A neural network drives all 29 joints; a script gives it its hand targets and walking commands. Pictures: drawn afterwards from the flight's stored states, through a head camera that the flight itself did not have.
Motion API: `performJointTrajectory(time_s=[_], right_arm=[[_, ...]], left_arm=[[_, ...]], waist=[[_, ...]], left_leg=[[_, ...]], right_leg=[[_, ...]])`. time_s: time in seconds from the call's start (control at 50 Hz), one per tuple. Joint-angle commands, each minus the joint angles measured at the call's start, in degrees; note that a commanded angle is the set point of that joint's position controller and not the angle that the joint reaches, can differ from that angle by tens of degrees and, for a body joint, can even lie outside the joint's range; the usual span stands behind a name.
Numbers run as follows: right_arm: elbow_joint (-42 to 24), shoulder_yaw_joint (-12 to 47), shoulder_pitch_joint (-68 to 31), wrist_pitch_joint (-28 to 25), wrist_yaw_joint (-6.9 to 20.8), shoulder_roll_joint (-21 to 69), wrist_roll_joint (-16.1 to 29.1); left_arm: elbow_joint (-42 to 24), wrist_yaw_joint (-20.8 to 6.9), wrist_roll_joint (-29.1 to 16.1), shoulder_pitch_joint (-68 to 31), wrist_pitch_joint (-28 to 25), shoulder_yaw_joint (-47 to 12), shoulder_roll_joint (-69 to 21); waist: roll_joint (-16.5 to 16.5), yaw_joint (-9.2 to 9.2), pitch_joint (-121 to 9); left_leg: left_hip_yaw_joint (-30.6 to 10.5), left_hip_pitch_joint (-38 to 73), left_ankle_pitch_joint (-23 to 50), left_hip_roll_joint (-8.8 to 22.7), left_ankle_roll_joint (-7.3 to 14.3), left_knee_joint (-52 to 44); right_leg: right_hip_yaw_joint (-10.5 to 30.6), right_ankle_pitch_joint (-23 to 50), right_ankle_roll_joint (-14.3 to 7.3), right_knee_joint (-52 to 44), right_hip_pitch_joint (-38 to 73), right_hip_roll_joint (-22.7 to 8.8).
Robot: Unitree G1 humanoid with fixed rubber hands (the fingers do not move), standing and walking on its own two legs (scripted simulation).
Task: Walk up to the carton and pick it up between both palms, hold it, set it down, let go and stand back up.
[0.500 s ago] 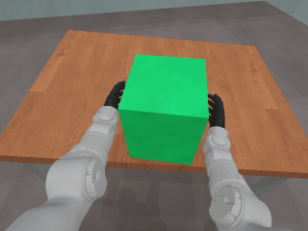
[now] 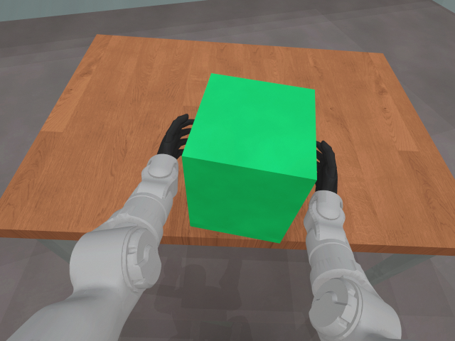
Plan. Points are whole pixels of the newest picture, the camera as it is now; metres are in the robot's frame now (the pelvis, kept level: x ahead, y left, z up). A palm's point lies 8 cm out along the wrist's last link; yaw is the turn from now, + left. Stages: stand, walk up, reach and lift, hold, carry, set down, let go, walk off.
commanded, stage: set down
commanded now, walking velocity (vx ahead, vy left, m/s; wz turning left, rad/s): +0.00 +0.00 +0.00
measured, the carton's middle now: (247, 163) +0.44 -0.13 +0.02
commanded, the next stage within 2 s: none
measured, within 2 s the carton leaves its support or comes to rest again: neither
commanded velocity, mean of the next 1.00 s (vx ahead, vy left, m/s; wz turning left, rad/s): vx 0.00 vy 0.00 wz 0.00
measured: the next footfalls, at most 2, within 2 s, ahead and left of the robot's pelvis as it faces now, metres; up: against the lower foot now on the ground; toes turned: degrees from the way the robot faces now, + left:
none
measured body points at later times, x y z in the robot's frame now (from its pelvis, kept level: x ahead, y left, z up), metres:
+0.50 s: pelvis +0.00 +0.01 +0.00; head +0.07 +0.03 +0.44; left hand +0.47 +0.02 +0.06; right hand +0.35 -0.25 +0.05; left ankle -0.04 +0.08 -0.74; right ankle +0.01 -0.12 -0.74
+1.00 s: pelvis -0.04 +0.01 -0.03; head +0.05 +0.05 +0.41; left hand +0.47 +0.05 +0.04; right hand +0.36 -0.26 +0.05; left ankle -0.04 +0.09 -0.74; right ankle +0.01 -0.12 -0.74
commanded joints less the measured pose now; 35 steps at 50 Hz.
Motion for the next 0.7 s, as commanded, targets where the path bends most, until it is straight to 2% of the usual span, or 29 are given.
performJointTrajectory(time_s=[0.0, 0.2, 0.3, 0.36, 0.44, 0.52, 0.62, 0.68], right_arm=[[3.49, 16.38, -31.60, -2.50, 8.36, 24.49, -5.59], [4.84, 14.41, -29.38, -3.20, 7.56, 20.31, -5.93], [5.35, 14.23, -28.67, -3.24, 5.66, 13.25, -3.10], [5.98, 14.59, -27.73, -3.14, 3.72, 6.98, 0.09], [6.19, 15.67, -26.99, -2.56, 0.40, -3.80, 6.64], [5.13, 20.55, -29.08, -0.98, -3.50, -12.07, 15.94], [7.01, 24.04, -34.49, 0.97, -6.26, -18.52, 23.58], [7.80, 26.03, -37.41, 2.39, -6.93, -18.82, 26.73]], left_arm=[[-3.70, -8.07, 3.45, -30.24, -3.51, -5.76, -28.15], [-4.40, -6.65, 4.52, -27.68, -2.29, -5.54, -25.59], [-5.55, -4.45, 3.29, -27.31, -2.22, -5.53, -18.55], [-6.25, -2.49, 1.35, -27.13, -2.31, -5.68, -11.66], [-8.17, 0.66, -3.49, -27.92, -2.14, -7.57, -0.41], [-9.48, 3.84, -11.33, -31.09, -0.93, -12.59, 8.85], [-5.58, 4.73, -19.24, -35.33, 1.07, -19.22, 12.25], [-1.84, 4.06, -23.41, -36.25, 1.97, -24.17, 10.98]], waist=[[4.03, -0.88, -37.96], [5.72, -0.78, -36.18], [6.35, -0.96, -37.81], [6.34, -1.05, -38.98], [6.63, -0.98, -41.80], [6.68, -0.74, -46.31], [7.73, -1.08, -48.07], [8.02, -1.41, -48.02]], left_leg=[[-2.48, 20.04, 30.03, 2.29, -7.62, 2.15], [-2.51, 20.57, 31.68, 2.55, -8.26, 3.17], [-2.68, 20.39, 32.07, 2.56, -8.49, 3.97], [-2.77, 19.45, 32.30, 2.66, -8.59, 4.74], [-2.93, 17.02, 32.96, 2.76, -8.86, 6.33], [-3.42, 12.79, 33.34, 2.47, -8.99, 8.73], [-4.33, 8.45, 32.76, 2.76, -9.85, 10.75], [-4.79, 7.08, 32.13, 3.14, -10.19, 12.08]], right_leg=[[-1.79, 28.84, 1.37, 3.02, 13.61, -0.95], [-1.72, 26.72, 0.84, 2.09, 11.86, -0.86], [-1.41, 26.19, 0.80, 2.31, 11.32, -0.61], [-0.95, 26.25, 0.91, 2.87, 11.24, -0.41], [0.16, 26.06, 0.91, 4.44, 10.22, 0.24], [2.02, 28.35, 1.03, 7.67, 9.01, 1.64], [3.28, 27.84, 0.31, 10.53, 4.24, 2.04], [3.53, 25.39, -0.71, 10.89, -0.05, 1.69]])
